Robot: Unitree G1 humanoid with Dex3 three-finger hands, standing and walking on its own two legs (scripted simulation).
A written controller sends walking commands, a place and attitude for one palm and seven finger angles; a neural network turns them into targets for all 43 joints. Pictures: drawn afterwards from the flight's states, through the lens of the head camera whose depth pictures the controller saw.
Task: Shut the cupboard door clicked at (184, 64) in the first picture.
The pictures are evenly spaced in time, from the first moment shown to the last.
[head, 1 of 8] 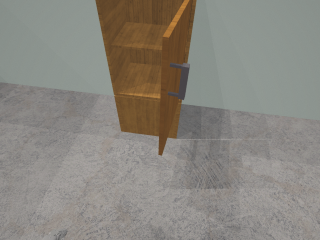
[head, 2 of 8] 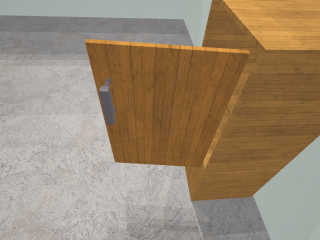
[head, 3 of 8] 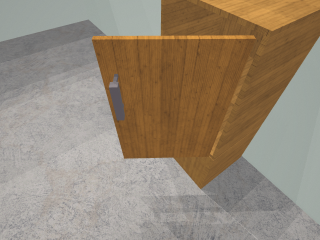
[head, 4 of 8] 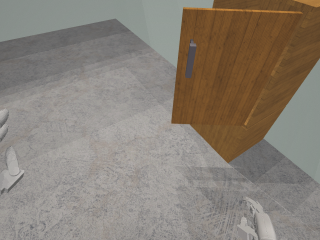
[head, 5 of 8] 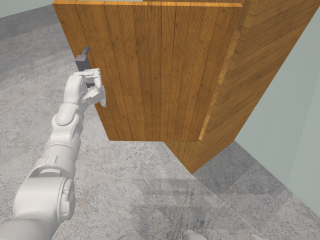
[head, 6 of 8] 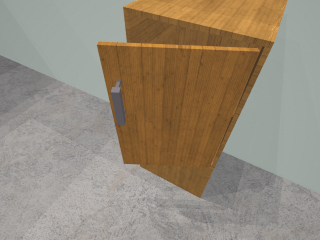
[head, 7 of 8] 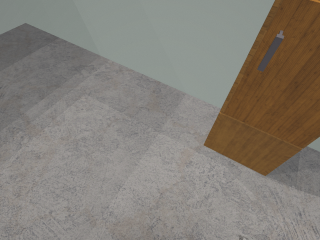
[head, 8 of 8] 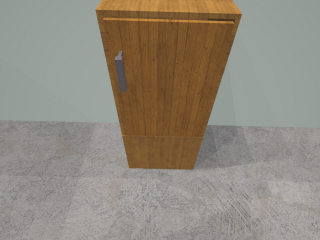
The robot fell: no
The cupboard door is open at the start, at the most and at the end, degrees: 83 83 0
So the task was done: yes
